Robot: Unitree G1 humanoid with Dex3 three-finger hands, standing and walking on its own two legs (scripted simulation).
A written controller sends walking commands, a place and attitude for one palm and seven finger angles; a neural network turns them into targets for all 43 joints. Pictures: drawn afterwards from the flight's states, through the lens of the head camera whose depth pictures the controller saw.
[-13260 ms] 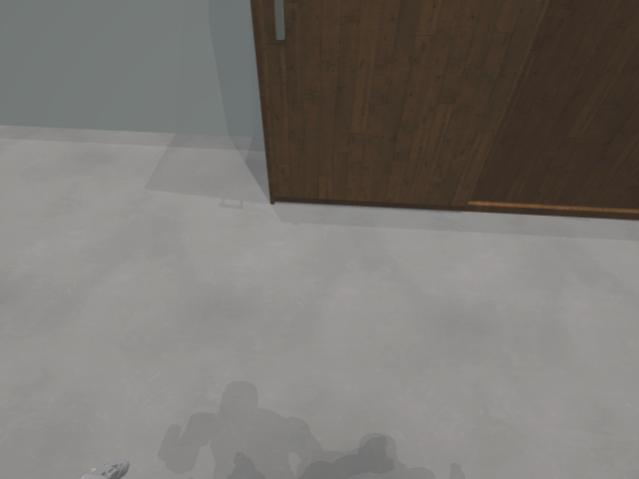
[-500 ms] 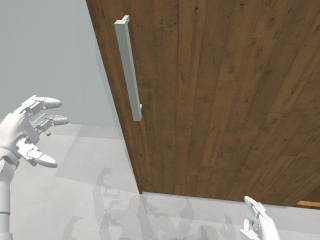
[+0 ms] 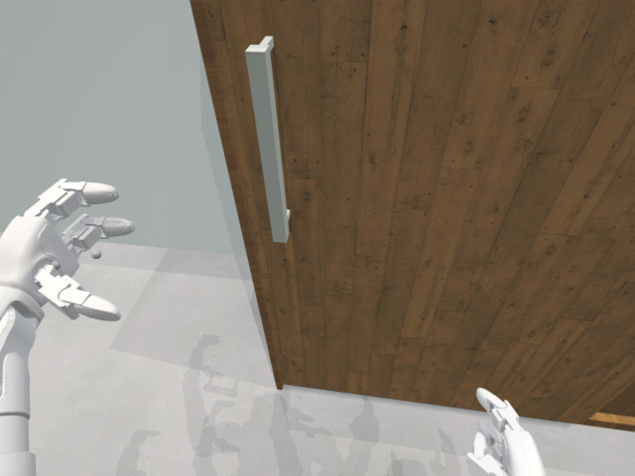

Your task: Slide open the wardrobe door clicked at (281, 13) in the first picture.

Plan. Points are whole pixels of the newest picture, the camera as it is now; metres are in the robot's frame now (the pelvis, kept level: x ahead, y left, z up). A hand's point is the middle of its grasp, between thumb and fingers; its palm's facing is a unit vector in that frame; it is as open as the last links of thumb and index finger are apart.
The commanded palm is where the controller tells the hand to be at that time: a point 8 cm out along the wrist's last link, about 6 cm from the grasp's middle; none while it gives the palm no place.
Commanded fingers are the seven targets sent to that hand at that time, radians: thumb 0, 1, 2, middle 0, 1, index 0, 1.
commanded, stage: move the hooked fingers beside the handle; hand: left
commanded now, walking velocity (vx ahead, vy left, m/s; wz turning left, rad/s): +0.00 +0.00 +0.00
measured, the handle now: (275, 152) +0.52 +0.13 +0.16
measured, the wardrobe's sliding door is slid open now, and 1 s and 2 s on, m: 0.00 0.00 0.00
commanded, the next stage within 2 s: none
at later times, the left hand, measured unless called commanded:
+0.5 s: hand (145, 232) +0.33 +0.25 +0.17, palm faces +0.02 -1.00 -0.03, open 14.0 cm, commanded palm +0.31 +0.29 +0.17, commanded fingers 0.00 -0.50 0.30 -0.30 -1.20 -0.30 -1.20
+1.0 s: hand (179, 201) +0.39 +0.23 +0.17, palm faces +0.01 -1.00 -0.01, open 14.0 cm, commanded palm +0.37 +0.27 +0.17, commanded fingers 0.00 -0.50 0.30 -0.30 -1.20 -0.30 -1.20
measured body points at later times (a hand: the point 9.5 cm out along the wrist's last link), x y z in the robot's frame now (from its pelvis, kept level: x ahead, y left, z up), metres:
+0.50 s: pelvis +0.00 +0.01 +0.00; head +0.00 -0.01 +0.45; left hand +0.32 +0.30 +0.17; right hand +0.17 -0.23 -0.08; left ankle -0.02 +0.11 -0.74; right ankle +0.02 -0.11 -0.74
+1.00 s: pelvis +0.01 +0.00 +0.00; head +0.01 -0.01 +0.45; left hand +0.39 +0.28 +0.17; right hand +0.14 -0.25 -0.09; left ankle -0.02 +0.11 -0.74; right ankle +0.02 -0.11 -0.74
